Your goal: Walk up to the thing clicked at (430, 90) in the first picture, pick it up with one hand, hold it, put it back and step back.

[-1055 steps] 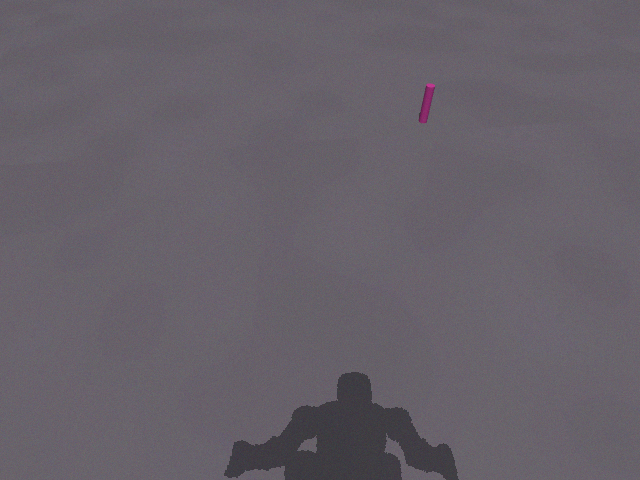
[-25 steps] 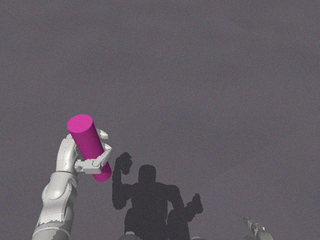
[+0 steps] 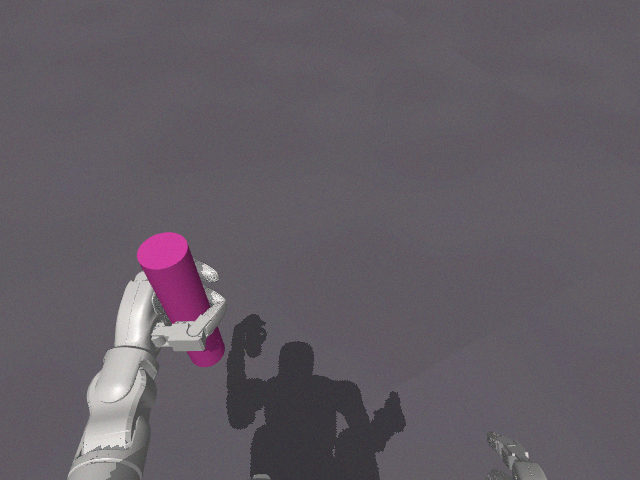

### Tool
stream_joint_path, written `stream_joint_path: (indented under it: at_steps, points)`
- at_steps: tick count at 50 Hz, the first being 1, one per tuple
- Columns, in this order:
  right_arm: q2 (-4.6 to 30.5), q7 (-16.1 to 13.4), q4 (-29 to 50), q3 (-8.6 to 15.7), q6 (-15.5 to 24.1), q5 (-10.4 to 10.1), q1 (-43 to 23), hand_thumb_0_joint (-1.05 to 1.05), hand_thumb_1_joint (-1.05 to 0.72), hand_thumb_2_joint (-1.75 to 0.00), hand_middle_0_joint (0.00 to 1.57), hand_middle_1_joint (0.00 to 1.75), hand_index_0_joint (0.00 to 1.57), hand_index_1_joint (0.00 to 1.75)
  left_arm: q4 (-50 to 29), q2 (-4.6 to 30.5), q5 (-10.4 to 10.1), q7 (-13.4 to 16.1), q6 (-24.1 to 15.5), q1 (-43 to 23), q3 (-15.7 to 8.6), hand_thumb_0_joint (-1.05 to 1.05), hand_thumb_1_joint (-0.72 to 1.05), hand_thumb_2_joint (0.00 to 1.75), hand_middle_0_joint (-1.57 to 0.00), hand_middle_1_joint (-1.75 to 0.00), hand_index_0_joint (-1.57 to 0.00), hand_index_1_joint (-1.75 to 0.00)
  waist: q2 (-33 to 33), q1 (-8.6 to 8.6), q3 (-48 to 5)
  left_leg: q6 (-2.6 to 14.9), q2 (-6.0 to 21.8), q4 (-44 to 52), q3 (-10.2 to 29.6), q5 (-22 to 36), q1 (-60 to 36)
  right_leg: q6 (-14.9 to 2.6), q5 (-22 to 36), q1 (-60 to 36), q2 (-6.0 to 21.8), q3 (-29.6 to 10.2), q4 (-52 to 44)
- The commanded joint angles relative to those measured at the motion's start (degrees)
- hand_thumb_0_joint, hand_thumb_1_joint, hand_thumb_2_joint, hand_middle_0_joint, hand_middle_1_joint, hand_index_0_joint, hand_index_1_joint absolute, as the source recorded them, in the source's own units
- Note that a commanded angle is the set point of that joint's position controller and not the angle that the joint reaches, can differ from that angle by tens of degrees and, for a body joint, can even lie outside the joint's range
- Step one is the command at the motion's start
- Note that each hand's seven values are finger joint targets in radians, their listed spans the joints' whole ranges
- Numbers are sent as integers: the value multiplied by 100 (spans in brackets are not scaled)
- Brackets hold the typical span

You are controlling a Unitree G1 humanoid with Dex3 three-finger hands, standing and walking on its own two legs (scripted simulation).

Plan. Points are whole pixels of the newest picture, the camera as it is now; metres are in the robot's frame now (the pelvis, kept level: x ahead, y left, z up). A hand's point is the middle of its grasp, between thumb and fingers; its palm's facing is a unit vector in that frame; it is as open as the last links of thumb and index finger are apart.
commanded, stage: hold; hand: left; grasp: from the side
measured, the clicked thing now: (189, 309) +0.32 +0.18 +0.04
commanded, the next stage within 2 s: none
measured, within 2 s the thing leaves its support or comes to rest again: neither
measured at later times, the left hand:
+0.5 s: hand (195, 312) +0.32 +0.17 +0.05, palm faces -0.03 -1.00 +0.01, open 6.7 cm
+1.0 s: hand (198, 311) +0.32 +0.17 +0.05, palm faces -0.03 -1.00 +0.01, open 6.7 cm
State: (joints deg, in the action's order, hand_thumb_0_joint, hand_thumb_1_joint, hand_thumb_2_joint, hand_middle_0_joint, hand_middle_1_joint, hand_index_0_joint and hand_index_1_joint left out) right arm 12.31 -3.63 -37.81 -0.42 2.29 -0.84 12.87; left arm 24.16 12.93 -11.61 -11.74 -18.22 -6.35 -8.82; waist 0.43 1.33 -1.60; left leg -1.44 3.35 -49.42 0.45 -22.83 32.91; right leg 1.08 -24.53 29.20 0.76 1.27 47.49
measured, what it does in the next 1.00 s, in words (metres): stands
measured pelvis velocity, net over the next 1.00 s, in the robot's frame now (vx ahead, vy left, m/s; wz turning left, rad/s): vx -0.01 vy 0.00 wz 0.00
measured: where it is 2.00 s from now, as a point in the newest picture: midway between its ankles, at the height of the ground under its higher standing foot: outside the picture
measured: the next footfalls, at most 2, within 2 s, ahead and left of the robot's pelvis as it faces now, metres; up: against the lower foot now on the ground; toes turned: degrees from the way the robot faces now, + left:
none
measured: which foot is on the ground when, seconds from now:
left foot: down 0.00-1.00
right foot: down 0.00-1.00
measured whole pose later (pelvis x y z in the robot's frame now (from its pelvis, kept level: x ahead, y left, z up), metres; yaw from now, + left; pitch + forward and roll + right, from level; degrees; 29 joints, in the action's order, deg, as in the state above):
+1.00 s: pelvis -0.01 +0.00 +0.01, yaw +0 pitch +5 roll -1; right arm 12.3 -3.1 -39.1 -0.4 3.2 -0.6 13.5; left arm 28.3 12.3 -11.2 -11.6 -19.9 -8.2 -8.1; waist 0.4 1.3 -1.1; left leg -1.1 3.1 -47.0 0.1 -21.3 30.8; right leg 1.3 -22.9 27.1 0.9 1.0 45.0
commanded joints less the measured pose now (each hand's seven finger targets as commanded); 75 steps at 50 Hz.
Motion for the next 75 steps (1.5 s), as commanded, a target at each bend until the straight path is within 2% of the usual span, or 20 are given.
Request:
stream_joint_path:
  at_steps: [1,9,14,18,21,22,28,31,32,36,37,43,46,52,55,57,65,68,73,75]
  points:
    - [789,-54,688,280,238,-4,-139,0,-89,-89,20,30,20,30,-1524,652,-206,-35,-518,-1666,-217,0,50,118,-127,-136,-129,-135,156,70,-1709,156,-223,641,-84,1671,-1194,-106,2043,-540,-128,64,-695]
    - [787,-30,668,276,253,-4,-234,0,-89,-89,20,30,20,30,-1586,880,-219,40,-674,-2172,-513,0,50,120,-127,-137,-129,-136,307,-10,-1519,128,-221,856,-62,1046,-1159,-154,1366,-415,-122,86,-780]
    - [787,-34,724,271,279,12,-240,0,-89,-89,20,30,20,30,-1659,664,-147,-20,-660,-1822,-155,0,51,121,-127,-138,-129,-137,392,-1,-1800,111,-237,812,-93,1402,-1408,-156,1703,-542,-129,77,-795]
    - [768,-25,622,259,298,-3,-193,0,-89,-89,20,30,20,30,-1673,796,-225,-40,-660,-2292,-305,0,50,121,-127,-138,-129,-137,338,26,-1738,127,-210,888,-46,1063,-1317,-153,1402,-464,-136,93,-851]
    - [815,-46,613,279,299,-9,-182,0,-89,-89,20,30,20,30,-1199,700,-222,18,-626,-2090,-345,0,50,123,-128,-140,-130,-139,65,72,-1442,156,-208,879,-66,1139,-1149,-132,1494,-408,-130,89,-850]
    - [790,-39,605,270,297,4,-179,0,-88,-89,20,30,20,30,-1366,900,-216,25,-685,-2247,-513,0,50,124,-128,-140,-130,-139,186,-16,-1516,146,-212,872,-63,1160,-1160,-137,1480,-465,-127,87,-849]
    - [803,-23,632,285,302,2,-155,0,-89,-90,20,30,20,30,-1426,700,-144,16,-703,-1983,-227,0,50,123,-128,-139,-129,-138,347,-3,-1794,100,-208,900,-61,1489,-1483,-158,1729,-591,-144,106,-809]
    - [806,-22,592,284,308,2,-147,0,-89,-90,20,30,20,30,-1367,816,-158,9,-683,-2241,-328,0,51,122,-128,-138,-129,-137,281,31,-1671,127,-213,904,-61,1331,-1348,-144,1626,-535,-138,89,-879]
    - [780,-19,583,265,320,15,-113,0,-89,-90,20,30,20,30,-1305,664,-162,19,-658,-2245,-191,0,50,122,-128,-139,-130,-138,224,91,-1620,132,-194,907,-41,1315,-1336,-141,1624,-531,-143,93,-849]
    - [807,-4,623,286,310,10,-191,0,-89,-90,20,30,20,30,-1133,698,-150,68,-705,-2345,-278,0,50,123,-127,-138,-129,-138,155,35,-1458,137,-201,979,-48,906,-1170,-160,1227,-387,-143,106,-914]
    - [821,1,637,294,319,6,-194,0,-89,-90,20,30,20,30,-1225,798,-170,77,-724,-2281,-395,0,50,124,-127,-139,-129,-138,133,-25,-1542,141,-215,984,-58,917,-1182,-158,1235,-507,-133,98,-928]
    - [819,10,615,299,321,11,-122,0,-89,-90,20,30,20,30,-1402,775,-144,6,-742,-2027,-257,0,49,121,-127,-138,-129,-137,318,-32,-1917,111,-204,895,-52,1539,-1491,-155,1780,-662,-148,108,-819]
    - [806,-7,585,282,317,3,-156,0,-89,-90,20,30,20,30,-1244,701,-191,52,-738,-2245,-312,0,52,123,-127,-138,-128,-137,134,60,-1635,134,-206,897,-69,1347,-1327,-139,1664,-523,-145,89,-873]
    - [782,3,632,270,315,12,-259,0,-89,-90,20,30,20,30,-1248,789,-146,64,-822,-2169,-359,0,53,125,-128,-139,-129,-139,214,-39,-1519,141,-248,919,-117,1073,-1168,-145,1416,-525,-115,49,-938]
    - [799,13,621,290,330,17,-188,0,-89,-90,20,30,20,30,-1316,750,-153,-7,-816,-1989,-270,0,52,124,-127,-139,-129,-138,353,-48,-1915,114,-242,845,-96,1456,-1385,-155,1750,-684,-121,61,-830]
    - [827,8,599,311,325,7,-135,0,-89,-90,20,30,20,30,-1226,617,-159,-48,-773,-1992,-140,0,51,124,-128,-140,-130,-139,205,46,-1782,125,-206,871,-46,1472,-1415,-145,1757,-608,-149,95,-824]
    - [802,-1,566,299,294,11,-153,0,-89,-90,20,30,20,30,-1353,862,-185,58,-795,-2089,-451,0,49,124,-126,-138,-127,-137,238,-62,-1851,149,-226,813,-87,1622,-1361,-132,1912,-657,-121,58,-854]
    - [794,-10,600,293,297,5,-158,0,-89,-90,20,30,20,30,-1330,658,-166,19,-756,-1996,-220,0,50,125,-128,-140,-130,-140,170,13,-1736,159,-240,832,-108,1559,-1351,-115,1918,-684,-110,45,-887]
    - [807,-1,553,309,280,14,-106,0,-89,-90,20,30,20,30,-1616,857,-154,-3,-772,-2308,-300,0,48,123,-127,-139,-129,-138,391,2,-1911,150,-209,810,-62,1823,-1505,-138,2057,-669,-127,74,-829]
    - [775,0,540,289,283,4,-144,0,-89,-90,20,30,20,30,-1218,745,-150,45,-735,-2220,-303,0,49,123,-127,-138,-128,-137,169,47,-1560,167,-211,834,-73,1626,-1295,-127,1932,-597,-118,74,-869]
